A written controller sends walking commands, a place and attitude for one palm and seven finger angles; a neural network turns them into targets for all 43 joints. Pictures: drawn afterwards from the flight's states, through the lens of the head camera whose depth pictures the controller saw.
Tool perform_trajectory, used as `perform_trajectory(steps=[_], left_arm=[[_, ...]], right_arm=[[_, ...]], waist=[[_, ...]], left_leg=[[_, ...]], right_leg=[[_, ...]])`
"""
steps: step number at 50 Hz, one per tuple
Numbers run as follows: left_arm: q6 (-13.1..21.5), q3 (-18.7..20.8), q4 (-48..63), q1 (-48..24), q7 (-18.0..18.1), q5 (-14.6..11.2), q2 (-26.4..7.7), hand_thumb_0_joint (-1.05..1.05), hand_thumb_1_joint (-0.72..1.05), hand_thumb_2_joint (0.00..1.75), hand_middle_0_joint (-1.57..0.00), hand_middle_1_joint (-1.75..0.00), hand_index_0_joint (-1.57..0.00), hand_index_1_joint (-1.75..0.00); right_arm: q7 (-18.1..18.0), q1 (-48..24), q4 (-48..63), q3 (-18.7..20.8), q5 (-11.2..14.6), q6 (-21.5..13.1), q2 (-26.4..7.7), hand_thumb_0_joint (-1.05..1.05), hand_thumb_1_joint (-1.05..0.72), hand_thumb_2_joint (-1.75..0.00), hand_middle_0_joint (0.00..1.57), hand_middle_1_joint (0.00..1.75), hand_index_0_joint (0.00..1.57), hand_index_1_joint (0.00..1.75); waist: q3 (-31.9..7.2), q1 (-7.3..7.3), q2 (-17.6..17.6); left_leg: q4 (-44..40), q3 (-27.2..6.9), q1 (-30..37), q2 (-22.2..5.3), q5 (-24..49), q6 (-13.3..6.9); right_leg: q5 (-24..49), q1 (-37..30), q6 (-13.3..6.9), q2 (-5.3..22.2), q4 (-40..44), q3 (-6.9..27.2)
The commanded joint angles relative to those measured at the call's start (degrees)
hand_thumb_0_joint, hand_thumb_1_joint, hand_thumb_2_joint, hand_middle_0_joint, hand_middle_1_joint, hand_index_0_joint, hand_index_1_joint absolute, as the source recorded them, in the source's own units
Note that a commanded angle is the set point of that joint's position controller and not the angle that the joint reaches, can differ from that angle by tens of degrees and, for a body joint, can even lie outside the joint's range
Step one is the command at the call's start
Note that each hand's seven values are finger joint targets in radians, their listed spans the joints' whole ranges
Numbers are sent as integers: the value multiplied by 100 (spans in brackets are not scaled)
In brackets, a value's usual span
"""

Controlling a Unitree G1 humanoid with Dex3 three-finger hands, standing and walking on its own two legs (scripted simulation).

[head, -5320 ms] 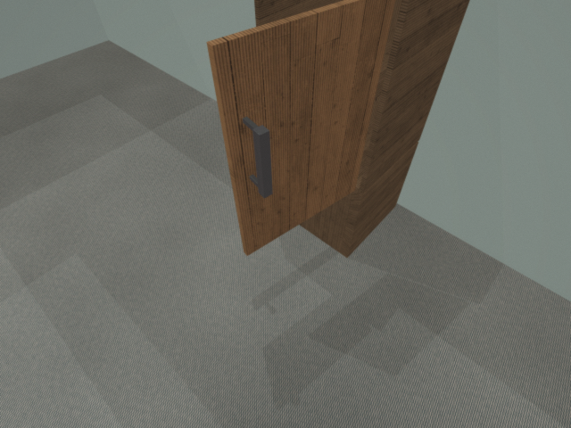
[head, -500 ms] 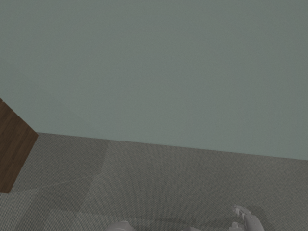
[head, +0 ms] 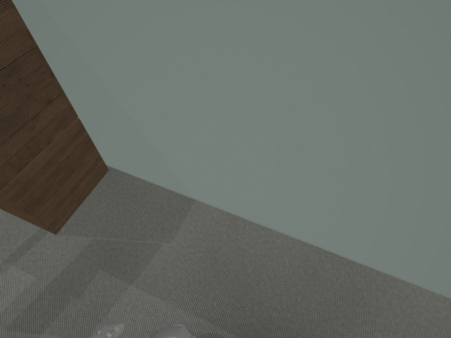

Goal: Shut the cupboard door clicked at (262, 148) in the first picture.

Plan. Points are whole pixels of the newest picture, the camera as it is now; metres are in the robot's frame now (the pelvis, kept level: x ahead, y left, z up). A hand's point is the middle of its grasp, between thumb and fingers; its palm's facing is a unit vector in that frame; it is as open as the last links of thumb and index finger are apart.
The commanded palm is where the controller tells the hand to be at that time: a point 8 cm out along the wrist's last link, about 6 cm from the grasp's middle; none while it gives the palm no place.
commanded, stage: turn to face it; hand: left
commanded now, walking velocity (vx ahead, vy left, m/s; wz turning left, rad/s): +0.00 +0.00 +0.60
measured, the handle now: out of the picture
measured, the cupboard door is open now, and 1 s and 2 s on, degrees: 79 79 79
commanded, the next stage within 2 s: take the last steps up to it in 1.56 s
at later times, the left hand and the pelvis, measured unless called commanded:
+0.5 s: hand out of the picture +0.03 +0.18 -0.15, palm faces +0.29 -0.91 -0.30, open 7.4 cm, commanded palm none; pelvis +0.01 -0.04 +0.00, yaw +18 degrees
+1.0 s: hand out of the picture -0.02 +0.19 -0.15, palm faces +0.57 -0.77 -0.29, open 7.4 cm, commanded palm none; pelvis +0.02 -0.05 +0.00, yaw +35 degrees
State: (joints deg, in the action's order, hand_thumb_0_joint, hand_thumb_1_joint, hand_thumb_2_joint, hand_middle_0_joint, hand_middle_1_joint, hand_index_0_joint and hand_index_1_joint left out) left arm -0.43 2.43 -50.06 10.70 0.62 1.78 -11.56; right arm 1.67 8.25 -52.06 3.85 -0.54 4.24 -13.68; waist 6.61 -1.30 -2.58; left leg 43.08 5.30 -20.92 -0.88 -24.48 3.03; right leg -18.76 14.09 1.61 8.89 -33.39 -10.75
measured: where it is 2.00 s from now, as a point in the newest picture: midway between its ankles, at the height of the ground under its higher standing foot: outside the picture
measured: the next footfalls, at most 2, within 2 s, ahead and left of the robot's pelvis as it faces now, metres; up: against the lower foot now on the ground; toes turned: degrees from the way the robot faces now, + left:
left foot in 0.04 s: +0.05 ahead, +0.12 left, +0.00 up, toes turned +7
right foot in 0.36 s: +0.07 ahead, -0.15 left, +0.00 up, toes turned +10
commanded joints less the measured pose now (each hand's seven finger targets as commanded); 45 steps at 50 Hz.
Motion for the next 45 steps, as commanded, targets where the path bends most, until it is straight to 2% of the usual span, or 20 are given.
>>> perform_trajectory(steps=[1,2,3,8,12,15,16,17,18,19,21,23,28,32,33,34,35,36,39,45], left_arm=[[-2,389,378,235,35,-134,-1107,0,90,90,-20,-30,-20,-30],[-37,247,655,6,5,-154,-683,0,90,90,-20,-30,-20,-30],[-109,233,747,-423,40,-67,-853,0,90,90,-20,-30,-20,-30],[-147,274,364,-279,-22,-98,-706,0,90,90,-20,-30,-20,-30],[-137,238,366,-283,-17,-123,-633,0,90,90,-20,-30,-20,-30],[-74,256,264,209,0,-134,-688,0,90,90,-20,-30,-20,-30],[-34,305,206,493,32,-125,-843,0,90,90,-20,-30,-20,-30],[37,406,196,685,84,-37,-1282,0,90,90,-20,-30,-20,-30],[41,436,257,621,104,9,-1677,0,90,90,-20,-30,-20,-30],[46,391,337,385,137,-29,-1480,0,90,90,-20,-30,-20,-30],[66,285,400,-46,143,-60,-1076,0,90,90,-20,-30,-20,-30],[87,245,436,-91,136,-45,-980,0,90,90,-20,-30,-20,-30],[87,362,214,441,120,-12,-1304,0,90,90,-20,-30,-20,-30],[45,413,163,346,65,-79,-1362,0,90,90,-20,-30,-20,-30],[14,401,253,282,42,-124,-1218,0,90,90,-20,-30,-20,-30],[-20,288,458,230,0,-146,-803,0,90,90,-20,-30,-20,-30],[-72,225,657,-202,26,-87,-798,0,90,90,-20,-30,-20,-30],[-124,250,605,-508,68,-65,-794,0,90,90,-20,-30,-20,-30],[-137,283,315,-223,-5,-84,-783,0,90,90,-20,-30,-20,-30],[-133,234,338,-289,-19,-109,-672,0,90,90,-20,-30,-20,-30]], right_arm=[[-22,572,378,208,-59,-302,-944,0,-90,-90,20,30,20,30],[-73,970,347,367,-103,-300,-1592,0,-90,-90,20,30,20,30],[-128,1230,207,368,-103,-271,-1638,0,-90,-90,20,30,20,30],[-263,291,377,214,-98,-343,-1094,0,-90,-90,20,30,20,30],[-235,239,366,268,-127,-286,-1186,0,-90,-90,20,30,20,30],[-213,-39,451,300,-94,-226,-1157,0,-90,-90,20,30,20,30],[-200,-177,527,288,-53,-206,-1046,0,-90,-90,20,30,20,30],[-160,-166,616,248,2,-201,-698,0,-90,-90,20,30,20,30],[-119,-241,759,216,-4,-208,-536,0,-90,-90,20,30,20,30],[-103,-206,724,265,-50,-166,-692,0,-90,-90,20,30,20,30],[-63,-179,507,240,-53,-103,-605,0,-90,-90,20,30,20,30],[-14,-170,453,177,-28,-64,-446,0,-90,-90,20,30,20,30],[32,-554,548,61,7,-138,-222,0,-90,-90,20,30,20,30],[-1,-56,451,84,-11,-214,-429,0,-90,-90,20,30,20,30],[-17,320,369,170,-36,-265,-797,0,-90,-90,20,30,20,30],[-43,673,366,344,-87,-283,-1427,0,-90,-90,20,30,20,30],[-99,1035,234,377,-94,-241,-1687,0,-90,-90,20,30,20,30],[-179,1015,222,351,-106,-274,-1500,0,-90,-90,20,30,20,30],[-265,194,395,221,-89,-327,-1118,0,-90,-90,20,30,20,30],[-229,206,318,253,-121,-292,-1144,0,-90,-90,20,30,20,30]], waist=[[-1385,-164,590],[-1321,-393,2224],[-1298,-525,1451],[-954,6,1271],[-974,-13,1227],[-984,196,1211],[-977,369,913],[-971,465,-454],[-816,505,-1599],[-776,357,-1022],[-605,110,-1274],[-643,49,-1081],[-777,383,-890],[-950,83,-710],[-1207,-148,131],[-1352,-319,1919],[-1333,-501,1707],[-1285,-486,1499],[-993,-22,1293],[-947,-23,1134]], left_leg=[[-1978,-1008,1802,-797,2358,-490],[-2216,-2995,2281,-2315,4513,-1437],[-2246,-3090,2002,-2456,3743,-1740],[-2229,-1879,1225,-1251,3126,-1166],[-2186,-2013,927,-1174,2664,-1173],[-1888,-2118,328,-950,2371,-995],[-1540,-2030,-209,-707,1797,-784],[-489,-1387,-1115,-30,583,-363],[1099,-659,-1428,514,-1060,-70],[2077,-922,-1202,173,-942,-130],[2769,-815,-1339,-53,-370,-30],[2289,-546,-1024,-78,-185,59],[280,-8,-424,46,-252,40],[-1420,98,772,112,903,-105],[-1915,-503,1727,-392,1883,-332],[-2073,-2646,2513,-1994,3777,-1121],[-2181,-3006,2191,-2493,4005,-1710],[-2241,-3015,2038,-2150,3709,-1616],[-2290,-2039,1305,-1424,3118,-1230],[-2254,-2071,1014,-1129,2718,-1176]], right_leg=[[1672,446,54,653,-1134,78],[-1942,1923,452,-156,-2416,111],[-1928,2045,322,-175,-3131,812],[-632,1670,319,-336,-2854,1044],[-761,883,257,-607,-1453,876],[-112,-164,189,-837,-110,734],[342,-857,144,-672,751,856],[114,-1448,-207,504,1726,2134],[493,-993,-915,1883,2110,3302],[731,-455,-1175,1931,1944,2949],[2063,-474,-992,1181,1467,1880],[2582,-435,-851,963,1359,1201],[3318,-1003,-855,1149,965,935],[2976,-604,-389,1044,131,467],[2179,166,-77,847,-750,188],[-1170,1742,392,-12,-2110,1],[-2038,2021,317,-154,-2867,623],[-1663,2212,301,-168,-3283,954],[-646,1856,328,-208,-3306,1130],[-735,1006,286,-583,-1590,913]])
